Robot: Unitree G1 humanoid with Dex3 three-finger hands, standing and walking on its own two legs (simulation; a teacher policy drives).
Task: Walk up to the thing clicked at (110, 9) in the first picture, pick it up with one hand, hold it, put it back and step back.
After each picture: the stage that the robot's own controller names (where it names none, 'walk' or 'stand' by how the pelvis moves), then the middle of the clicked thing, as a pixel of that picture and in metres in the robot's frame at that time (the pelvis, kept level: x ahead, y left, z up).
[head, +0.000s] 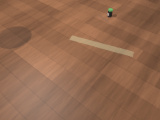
stand; (110, 12) +2.03 -0.41 -0.72
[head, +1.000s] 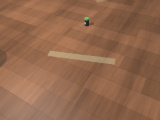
walk; (86, 21) +1.93 +0.04 -0.70
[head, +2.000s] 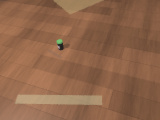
walk; (60, 44) +1.35 +0.31 -0.72
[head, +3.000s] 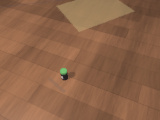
walk; (64, 74) +0.91 +0.23 -0.72
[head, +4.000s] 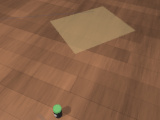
walk; (57, 111) +0.57 +0.21 -0.70
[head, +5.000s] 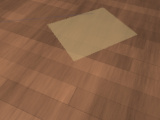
stand; out of the picture +0.42 +0.21 -0.72
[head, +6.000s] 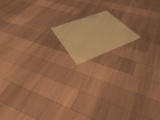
stand; out of the picture +0.41 +0.20 -0.72
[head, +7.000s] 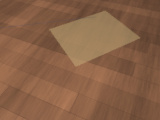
stand; out of the picture +0.37 +0.21 -0.73
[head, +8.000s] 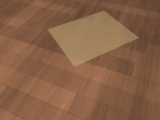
stand; out of the picture +0.37 +0.22 -0.73
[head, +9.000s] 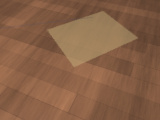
stand; out of the picture +0.37 +0.21 -0.73
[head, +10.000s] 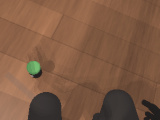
go down; (34, 70) +0.45 +0.21 -0.41
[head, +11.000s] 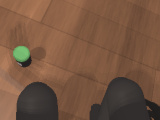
go down; (23, 57) +0.47 +0.22 -0.31
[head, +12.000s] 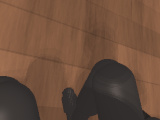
close in; out of the picture +0.46 +0.27 -0.23
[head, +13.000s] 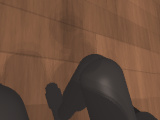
close; out of the picture +0.45 +0.29 -0.23
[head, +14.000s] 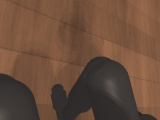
lift; out of the picture +0.43 +0.27 -0.23
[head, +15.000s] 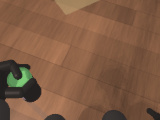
lift; (26, 85) +0.34 +0.19 -0.03
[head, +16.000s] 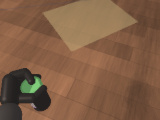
hold; (37, 94) +0.32 +0.17 -0.02
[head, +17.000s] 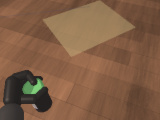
hold; (38, 96) +0.32 +0.17 -0.02
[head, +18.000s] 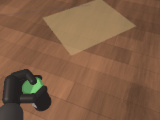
crouch; (37, 95) +0.32 +0.17 -0.02
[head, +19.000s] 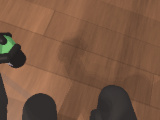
crouch; (10, 53) +0.45 +0.21 -0.11
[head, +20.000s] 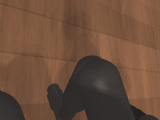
lower; out of the picture +0.45 +0.28 -0.24
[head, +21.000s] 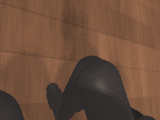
lower; out of the picture +0.45 +0.29 -0.24
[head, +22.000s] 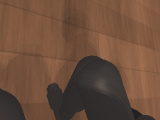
lower; out of the picture +0.45 +0.29 -0.24
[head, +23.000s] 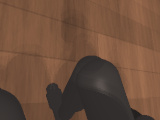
lower; out of the picture +0.45 +0.29 -0.24
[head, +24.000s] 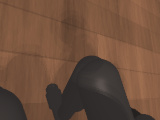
loosen; out of the picture +0.45 +0.29 -0.24
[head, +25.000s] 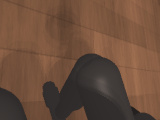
withdraw; out of the picture +0.44 +0.28 -0.24
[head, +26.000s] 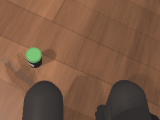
walk; (34, 58) +0.46 +0.21 -0.32
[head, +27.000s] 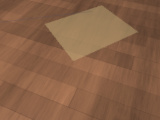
stand; out of the picture +0.37 +0.19 -0.66
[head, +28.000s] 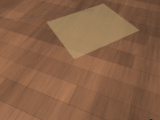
stand; out of the picture +0.39 +0.20 -0.67
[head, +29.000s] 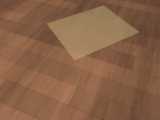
stand; out of the picture +0.39 +0.19 -0.67
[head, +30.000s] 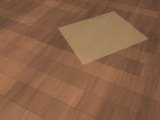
stand; out of the picture +0.39 +0.18 -0.72
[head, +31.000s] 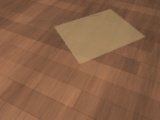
stand; out of the picture +0.37 +0.20 -0.73
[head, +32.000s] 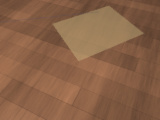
walk; out of the picture +0.38 +0.20 -0.72
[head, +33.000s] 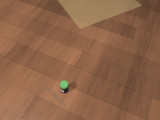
walk; (64, 87) +0.62 +0.14 -0.69
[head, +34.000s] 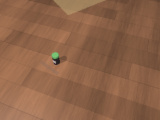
stand; (55, 58) +0.96 +0.28 -0.69
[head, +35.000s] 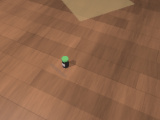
stand; (65, 62) +0.99 +0.18 -0.70
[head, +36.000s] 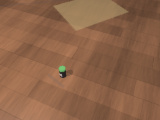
stand; (62, 72) +0.97 +0.19 -0.73
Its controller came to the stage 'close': yes
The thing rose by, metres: 0.70
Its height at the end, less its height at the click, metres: +0.00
